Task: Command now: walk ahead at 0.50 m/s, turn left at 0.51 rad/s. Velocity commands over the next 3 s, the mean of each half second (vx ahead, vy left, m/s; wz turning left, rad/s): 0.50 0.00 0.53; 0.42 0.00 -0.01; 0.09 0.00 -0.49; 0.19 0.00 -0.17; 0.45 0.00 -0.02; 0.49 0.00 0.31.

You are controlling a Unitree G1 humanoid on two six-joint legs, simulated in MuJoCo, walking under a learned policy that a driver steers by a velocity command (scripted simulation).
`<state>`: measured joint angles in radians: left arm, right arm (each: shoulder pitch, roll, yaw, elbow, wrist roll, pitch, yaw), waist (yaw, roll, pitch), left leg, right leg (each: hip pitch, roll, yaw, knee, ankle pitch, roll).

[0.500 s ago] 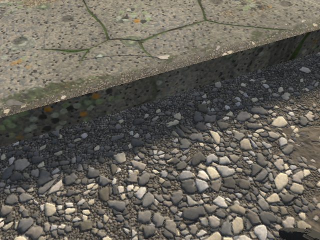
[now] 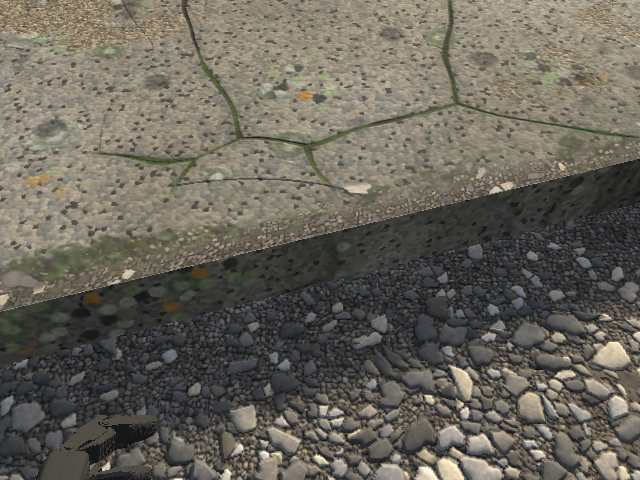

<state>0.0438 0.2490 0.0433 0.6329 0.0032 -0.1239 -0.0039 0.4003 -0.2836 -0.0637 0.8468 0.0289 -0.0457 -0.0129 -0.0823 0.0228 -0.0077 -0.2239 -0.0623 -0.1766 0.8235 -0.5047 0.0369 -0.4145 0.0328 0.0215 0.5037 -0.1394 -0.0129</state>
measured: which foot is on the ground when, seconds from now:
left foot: up 0.00-0.40, down 0.42-0.96, up 0.98-1.00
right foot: down 0.00-0.42, up 0.44-0.94, down 0.96-1.00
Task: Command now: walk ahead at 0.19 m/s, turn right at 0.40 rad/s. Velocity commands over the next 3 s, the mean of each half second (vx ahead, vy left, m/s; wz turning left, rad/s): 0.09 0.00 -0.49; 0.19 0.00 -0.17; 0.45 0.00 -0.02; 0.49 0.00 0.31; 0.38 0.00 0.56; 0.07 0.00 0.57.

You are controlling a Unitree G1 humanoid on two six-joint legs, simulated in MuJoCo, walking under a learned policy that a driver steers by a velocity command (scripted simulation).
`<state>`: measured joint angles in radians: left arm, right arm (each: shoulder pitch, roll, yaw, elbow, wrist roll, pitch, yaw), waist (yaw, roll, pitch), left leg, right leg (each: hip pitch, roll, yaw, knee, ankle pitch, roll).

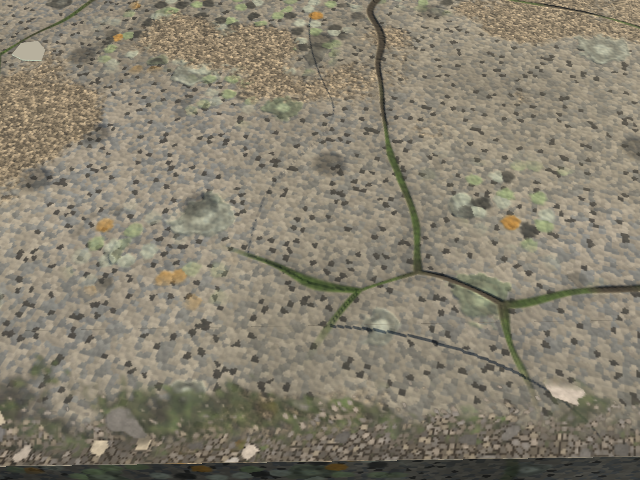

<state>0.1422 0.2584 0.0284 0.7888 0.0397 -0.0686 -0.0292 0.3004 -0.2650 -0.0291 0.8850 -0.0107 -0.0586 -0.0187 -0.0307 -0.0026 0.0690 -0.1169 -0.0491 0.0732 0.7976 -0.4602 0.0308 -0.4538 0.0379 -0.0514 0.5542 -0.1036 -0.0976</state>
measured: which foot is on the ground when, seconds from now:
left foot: up 0.00-0.44, down 0.46-0.82, up 0.84-1.00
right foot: down 0.00-0.48, up 0.50-0.80, down 0.82-1.00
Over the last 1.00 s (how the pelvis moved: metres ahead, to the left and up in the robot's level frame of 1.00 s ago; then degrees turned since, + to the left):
0.50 0.13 -0.01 14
